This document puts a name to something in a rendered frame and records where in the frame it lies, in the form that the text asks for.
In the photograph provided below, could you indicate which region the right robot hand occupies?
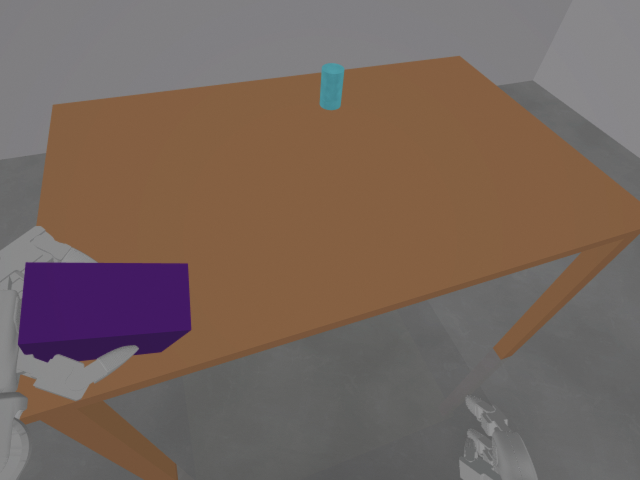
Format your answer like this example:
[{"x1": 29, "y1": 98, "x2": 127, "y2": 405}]
[{"x1": 459, "y1": 395, "x2": 538, "y2": 480}]

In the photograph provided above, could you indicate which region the sponge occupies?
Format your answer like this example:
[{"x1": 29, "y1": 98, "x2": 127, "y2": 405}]
[{"x1": 18, "y1": 262, "x2": 191, "y2": 362}]

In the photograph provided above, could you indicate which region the left robot hand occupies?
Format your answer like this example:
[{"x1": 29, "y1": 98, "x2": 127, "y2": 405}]
[{"x1": 0, "y1": 226, "x2": 139, "y2": 401}]

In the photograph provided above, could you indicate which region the table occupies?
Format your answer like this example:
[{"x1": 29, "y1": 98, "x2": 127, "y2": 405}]
[{"x1": 16, "y1": 56, "x2": 640, "y2": 480}]

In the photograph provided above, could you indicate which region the left robot forearm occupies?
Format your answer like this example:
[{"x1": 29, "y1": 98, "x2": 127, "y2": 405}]
[{"x1": 0, "y1": 392, "x2": 32, "y2": 480}]

